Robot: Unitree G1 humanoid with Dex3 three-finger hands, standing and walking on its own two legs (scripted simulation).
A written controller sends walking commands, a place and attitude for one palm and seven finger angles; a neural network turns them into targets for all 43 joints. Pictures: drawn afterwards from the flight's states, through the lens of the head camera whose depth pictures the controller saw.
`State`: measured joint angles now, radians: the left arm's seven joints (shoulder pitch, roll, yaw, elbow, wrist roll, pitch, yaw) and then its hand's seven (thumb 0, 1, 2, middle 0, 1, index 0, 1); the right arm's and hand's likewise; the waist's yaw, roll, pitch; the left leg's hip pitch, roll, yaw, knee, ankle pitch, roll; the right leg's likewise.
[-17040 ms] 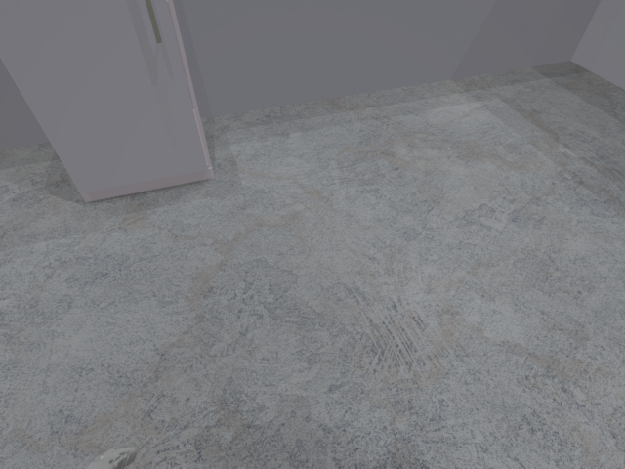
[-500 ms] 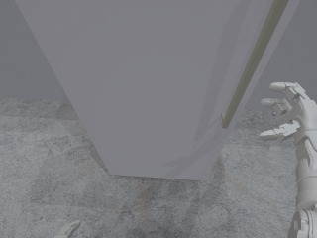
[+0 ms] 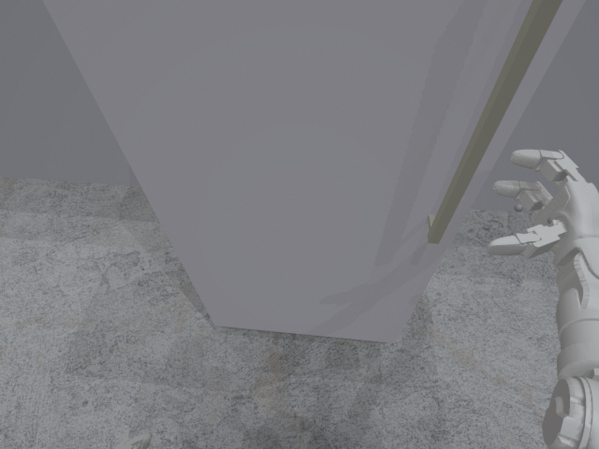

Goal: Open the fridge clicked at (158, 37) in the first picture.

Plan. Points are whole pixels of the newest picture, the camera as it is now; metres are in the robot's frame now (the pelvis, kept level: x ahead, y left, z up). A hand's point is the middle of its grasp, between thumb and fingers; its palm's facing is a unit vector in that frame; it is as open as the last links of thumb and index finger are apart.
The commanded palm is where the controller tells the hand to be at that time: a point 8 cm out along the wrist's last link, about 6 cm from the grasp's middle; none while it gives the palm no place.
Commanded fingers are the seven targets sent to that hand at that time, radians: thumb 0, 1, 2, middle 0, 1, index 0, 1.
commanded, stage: move the hooked fingers beside the handle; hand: right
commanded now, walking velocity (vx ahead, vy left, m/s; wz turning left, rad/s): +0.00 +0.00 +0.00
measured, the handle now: (486, 112) +0.49 -0.15 +0.21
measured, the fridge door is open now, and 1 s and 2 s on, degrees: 0 0 0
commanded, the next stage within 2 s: feel for the door with the fingertips in 1.28 s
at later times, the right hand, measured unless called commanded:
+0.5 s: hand (527, 213) +0.42 -0.22 +0.12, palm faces -0.01 +1.00 +0.00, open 14.0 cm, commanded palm +0.40 -0.27 +0.11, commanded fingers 0.00 0.50 -0.30 0.30 1.20 0.30 1.20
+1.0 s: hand (518, 202) +0.43 -0.22 +0.12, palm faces -0.03 +1.00 -0.01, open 14.0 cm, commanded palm +0.40 -0.27 +0.11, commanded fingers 0.00 0.50 -0.30 0.30 1.20 0.30 1.20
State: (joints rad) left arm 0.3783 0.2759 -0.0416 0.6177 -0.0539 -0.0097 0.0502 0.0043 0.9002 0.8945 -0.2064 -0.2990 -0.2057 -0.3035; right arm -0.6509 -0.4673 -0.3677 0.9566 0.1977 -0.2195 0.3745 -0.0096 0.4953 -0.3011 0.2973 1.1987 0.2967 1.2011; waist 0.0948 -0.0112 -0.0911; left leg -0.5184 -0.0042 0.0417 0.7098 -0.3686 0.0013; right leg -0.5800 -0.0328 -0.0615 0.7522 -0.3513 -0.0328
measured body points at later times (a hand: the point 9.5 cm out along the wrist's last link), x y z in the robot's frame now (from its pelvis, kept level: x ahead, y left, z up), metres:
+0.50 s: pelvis +0.00 +0.00 +0.00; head +0.04 -0.01 +0.45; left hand +0.07 +0.27 -0.10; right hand +0.41 -0.28 +0.12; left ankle -0.01 +0.12 -0.71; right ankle +0.01 -0.10 -0.71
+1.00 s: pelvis +0.00 +0.00 +0.00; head +0.05 -0.01 +0.45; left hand +0.05 +0.27 -0.11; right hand +0.43 -0.27 +0.12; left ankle -0.01 +0.12 -0.71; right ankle +0.01 -0.10 -0.71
